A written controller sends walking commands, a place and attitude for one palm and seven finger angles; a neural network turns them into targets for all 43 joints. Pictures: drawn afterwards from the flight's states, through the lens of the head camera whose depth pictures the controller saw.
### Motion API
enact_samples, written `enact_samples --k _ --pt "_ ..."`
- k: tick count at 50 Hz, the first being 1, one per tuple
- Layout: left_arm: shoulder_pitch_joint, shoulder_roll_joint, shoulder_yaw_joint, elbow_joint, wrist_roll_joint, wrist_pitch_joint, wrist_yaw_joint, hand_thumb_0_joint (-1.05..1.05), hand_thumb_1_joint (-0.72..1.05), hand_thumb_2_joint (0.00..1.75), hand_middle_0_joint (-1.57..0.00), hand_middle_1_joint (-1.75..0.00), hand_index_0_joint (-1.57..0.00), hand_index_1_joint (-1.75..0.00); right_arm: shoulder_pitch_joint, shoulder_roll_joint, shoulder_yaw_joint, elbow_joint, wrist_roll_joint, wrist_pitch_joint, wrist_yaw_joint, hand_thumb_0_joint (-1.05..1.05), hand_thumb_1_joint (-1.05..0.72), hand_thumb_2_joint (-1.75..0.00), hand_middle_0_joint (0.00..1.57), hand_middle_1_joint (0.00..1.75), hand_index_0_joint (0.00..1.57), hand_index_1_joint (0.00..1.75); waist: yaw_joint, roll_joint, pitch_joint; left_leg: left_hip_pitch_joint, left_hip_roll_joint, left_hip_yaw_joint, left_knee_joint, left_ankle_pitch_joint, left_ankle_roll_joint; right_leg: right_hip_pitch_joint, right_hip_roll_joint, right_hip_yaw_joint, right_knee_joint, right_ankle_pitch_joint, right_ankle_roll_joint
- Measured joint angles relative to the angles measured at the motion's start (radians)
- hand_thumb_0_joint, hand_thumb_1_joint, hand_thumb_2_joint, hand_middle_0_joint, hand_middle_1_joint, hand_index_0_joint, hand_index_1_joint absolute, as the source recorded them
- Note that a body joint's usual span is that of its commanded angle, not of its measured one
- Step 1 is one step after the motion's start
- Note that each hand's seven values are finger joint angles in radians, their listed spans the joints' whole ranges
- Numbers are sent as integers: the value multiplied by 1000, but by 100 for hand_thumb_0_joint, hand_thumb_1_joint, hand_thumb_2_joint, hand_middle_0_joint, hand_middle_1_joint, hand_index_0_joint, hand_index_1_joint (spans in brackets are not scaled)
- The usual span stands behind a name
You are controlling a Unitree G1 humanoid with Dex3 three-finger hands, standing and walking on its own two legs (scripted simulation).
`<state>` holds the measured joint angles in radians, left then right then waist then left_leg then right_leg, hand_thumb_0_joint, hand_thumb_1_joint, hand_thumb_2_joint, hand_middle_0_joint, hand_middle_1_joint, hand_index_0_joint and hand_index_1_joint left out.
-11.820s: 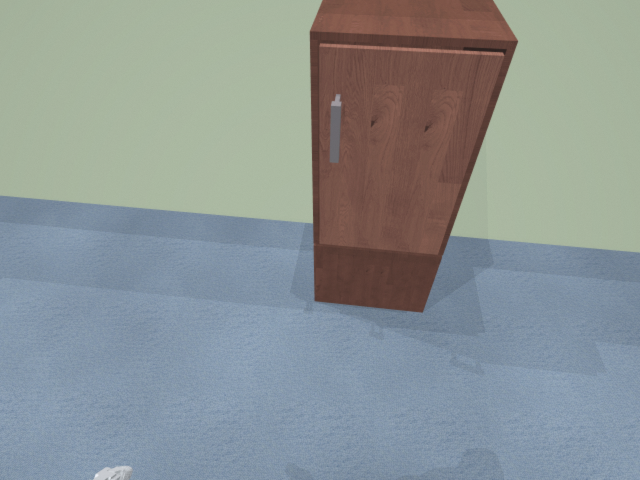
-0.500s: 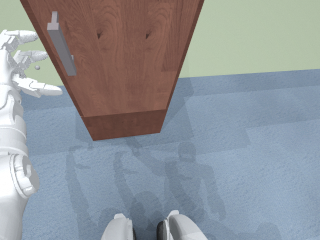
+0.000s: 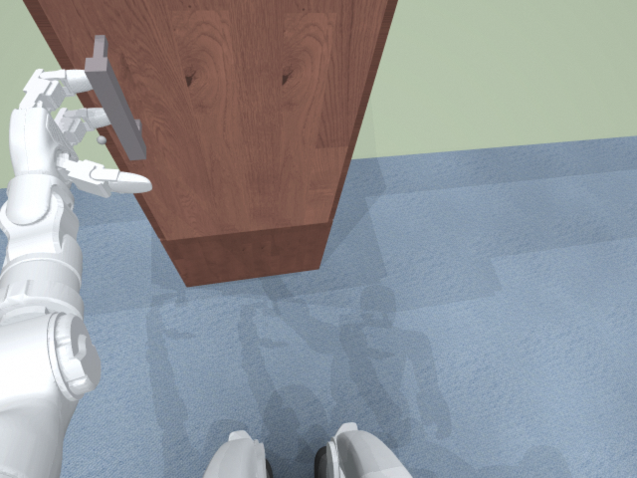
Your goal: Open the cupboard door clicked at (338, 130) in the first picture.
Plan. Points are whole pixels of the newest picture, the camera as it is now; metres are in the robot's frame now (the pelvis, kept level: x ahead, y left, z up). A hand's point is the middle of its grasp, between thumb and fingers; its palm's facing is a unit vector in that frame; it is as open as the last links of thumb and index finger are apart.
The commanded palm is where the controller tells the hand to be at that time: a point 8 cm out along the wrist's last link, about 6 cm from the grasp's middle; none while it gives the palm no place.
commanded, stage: slide the fingers in behind the handle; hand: left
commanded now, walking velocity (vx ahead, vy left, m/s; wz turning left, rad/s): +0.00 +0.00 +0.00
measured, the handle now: (120, 102) +0.56 +0.21 +0.07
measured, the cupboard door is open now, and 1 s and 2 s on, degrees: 0 0 0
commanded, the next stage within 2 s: close the thumb around the handle in 1.00 s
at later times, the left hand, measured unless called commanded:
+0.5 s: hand (130, 141) +0.50 +0.19 +0.07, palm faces +0.11 -0.99 +0.00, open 14.0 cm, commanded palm +0.47 +0.23 +0.07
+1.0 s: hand (133, 141) +0.51 +0.19 +0.07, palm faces +0.12 -0.99 +0.00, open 14.0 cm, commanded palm +0.48 +0.22 +0.07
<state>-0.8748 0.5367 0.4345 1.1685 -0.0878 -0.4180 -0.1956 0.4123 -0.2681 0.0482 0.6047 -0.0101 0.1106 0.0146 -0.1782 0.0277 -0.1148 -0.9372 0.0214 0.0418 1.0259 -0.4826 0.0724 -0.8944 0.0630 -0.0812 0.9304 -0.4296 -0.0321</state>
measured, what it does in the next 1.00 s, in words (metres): stands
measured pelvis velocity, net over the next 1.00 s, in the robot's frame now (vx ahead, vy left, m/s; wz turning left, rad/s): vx -0.01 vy -0.01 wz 0.01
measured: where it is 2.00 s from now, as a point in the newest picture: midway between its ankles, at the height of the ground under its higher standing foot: outside the picture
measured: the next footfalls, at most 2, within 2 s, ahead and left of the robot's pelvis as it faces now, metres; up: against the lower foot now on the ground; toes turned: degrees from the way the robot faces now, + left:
none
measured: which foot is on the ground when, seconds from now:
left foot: down 0.00-1.00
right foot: down 0.00-1.00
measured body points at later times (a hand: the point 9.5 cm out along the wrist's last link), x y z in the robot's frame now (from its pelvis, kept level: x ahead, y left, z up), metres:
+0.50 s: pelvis +0.00 -0.01 +0.00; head +0.12 +0.02 +0.43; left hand +0.49 +0.24 +0.07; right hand +0.00 -0.27 -0.11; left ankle -0.01 +0.07 -0.67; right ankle +0.00 -0.11 -0.67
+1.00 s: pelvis -0.01 -0.01 +0.00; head +0.12 +0.02 +0.43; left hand +0.49 +0.24 +0.07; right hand -0.01 -0.27 -0.11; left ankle -0.01 +0.07 -0.67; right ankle +0.00 -0.11 -0.67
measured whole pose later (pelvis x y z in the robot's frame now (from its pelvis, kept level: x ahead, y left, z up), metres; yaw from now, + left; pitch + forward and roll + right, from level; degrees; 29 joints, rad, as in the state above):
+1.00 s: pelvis -0.01 -0.01 +0.00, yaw +1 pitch +22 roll -3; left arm -0.91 0.47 0.39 1.20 -0.08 -0.45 -0.12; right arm 0.41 -0.27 0.04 0.63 -0.01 0.08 0.03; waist -0.18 0.03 -0.12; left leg -0.95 0.02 0.04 1.04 -0.48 0.07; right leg -0.92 0.06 -0.08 0.96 -0.43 -0.04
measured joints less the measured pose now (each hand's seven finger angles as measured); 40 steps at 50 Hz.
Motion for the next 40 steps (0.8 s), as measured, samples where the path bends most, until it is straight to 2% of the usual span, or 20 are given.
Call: enact_samples --k 3,10,16,28,34,40 --pt "2 -13 -13 -4 -6 -16 4 -2 -49 30 -30 -120 -30 -120 -3 2 -3 8 1 0 4 0 -91 -90 20 30 21 30 6 -1 -3 4 0 -2 1 -2 -2 4 0 -2 3 -3 -2" --pt "-7 -20 -30 17 -2 10 12 -2 -50 30 -30 -120 -30 -120 -12 3 -4 6 6 -1 2 0 -91 -90 20 30 21 30 4 -4 -1 7 -1 -8 1 0 -6 7 -1 -7 5 -5 -7" --pt "-13 -40 -29 8 -3 -19 30 -2 -50 30 -30 -120 -30 -120 -18 0 -7 15 2 -11 5 0 -91 -90 20 30 20 30 4 -5 -3 2 0 -8 7 -1 -9 1 0 -8 13 -7 -10" --pt "-11 -76 -44 7 0 -18 69 -2 -50 30 -29 -120 -30 -120 -5 3 -10 20 0 -15 13 0 -91 -90 20 30 20 30 4 0 -8 6 -2 -3 3 4 -10 0 -1 -2 18 -6 -11" --pt "-19 -72 -48 21 16 -24 89 -2 -50 30 -28 -119 -29 -120 -1 6 -8 20 -2 -22 17 0 -91 -90 20 30 20 30 0 0 -7 4 -3 -4 6 5 -11 -3 -2 -3 23 -6 -13" --pt "-25 -64 -42 32 14 -29 80 -2 -50 30 -29 -119 -29 -120 -2 4 -8 23 -2 -24 15 0 -91 -90 20 30 20 30 -3 0 -5 -1 -2 -2 8 6 -10 -8 -2 -2 25 -5 -12"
